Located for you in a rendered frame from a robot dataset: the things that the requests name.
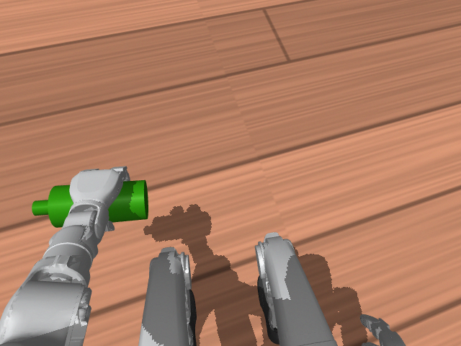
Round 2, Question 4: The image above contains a right robot hand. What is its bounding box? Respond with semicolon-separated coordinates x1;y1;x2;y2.
360;314;406;346

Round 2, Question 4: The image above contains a right robot foot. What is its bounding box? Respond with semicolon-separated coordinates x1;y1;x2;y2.
257;276;279;345

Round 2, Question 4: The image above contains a left robot arm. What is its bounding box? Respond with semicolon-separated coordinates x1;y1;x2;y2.
0;200;109;346

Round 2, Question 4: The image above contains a bottle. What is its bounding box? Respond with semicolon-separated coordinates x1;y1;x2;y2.
32;180;148;228

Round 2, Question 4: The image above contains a left robot hand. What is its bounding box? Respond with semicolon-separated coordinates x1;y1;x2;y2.
69;166;130;231

